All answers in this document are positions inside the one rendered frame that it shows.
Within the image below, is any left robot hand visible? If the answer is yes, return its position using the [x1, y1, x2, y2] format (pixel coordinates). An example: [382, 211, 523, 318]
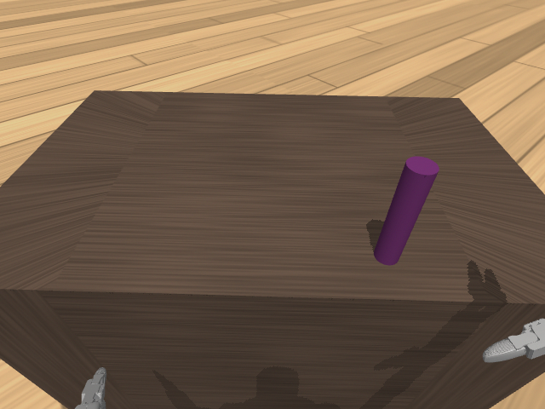
[75, 367, 106, 409]

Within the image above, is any can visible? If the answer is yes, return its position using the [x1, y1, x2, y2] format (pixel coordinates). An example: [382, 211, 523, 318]
[374, 156, 439, 265]

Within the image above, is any right robot hand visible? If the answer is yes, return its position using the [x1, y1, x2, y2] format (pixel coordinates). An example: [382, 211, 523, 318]
[483, 319, 545, 363]

